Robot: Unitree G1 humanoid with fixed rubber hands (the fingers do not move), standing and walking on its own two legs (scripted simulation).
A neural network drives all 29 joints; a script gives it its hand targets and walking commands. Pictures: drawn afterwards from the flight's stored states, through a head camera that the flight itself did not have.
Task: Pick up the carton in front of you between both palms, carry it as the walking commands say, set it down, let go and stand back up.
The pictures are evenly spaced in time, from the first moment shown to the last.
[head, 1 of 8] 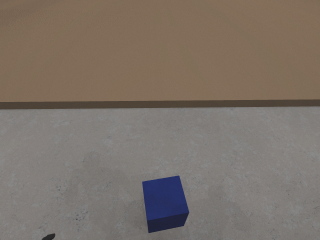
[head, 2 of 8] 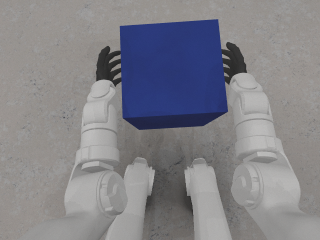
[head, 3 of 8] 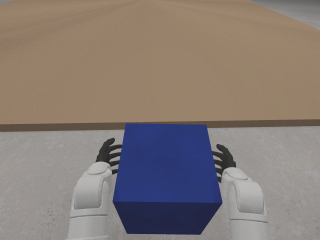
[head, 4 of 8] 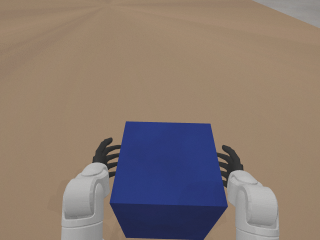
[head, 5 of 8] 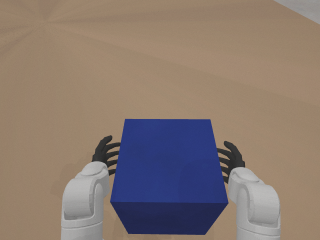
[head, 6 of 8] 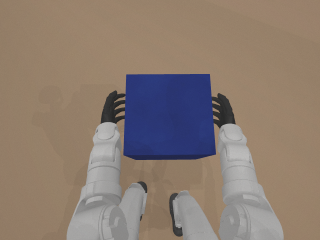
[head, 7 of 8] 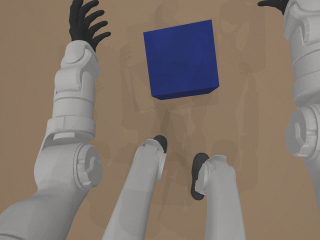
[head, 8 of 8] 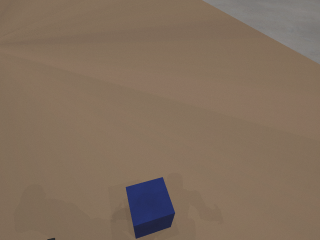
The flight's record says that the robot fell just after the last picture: no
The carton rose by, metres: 0.84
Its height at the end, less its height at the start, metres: +0.09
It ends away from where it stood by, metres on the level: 5.06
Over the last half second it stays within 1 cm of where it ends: yes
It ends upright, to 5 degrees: yes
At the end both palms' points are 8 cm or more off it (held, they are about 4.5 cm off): yes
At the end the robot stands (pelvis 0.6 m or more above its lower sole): yes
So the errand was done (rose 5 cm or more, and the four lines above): yes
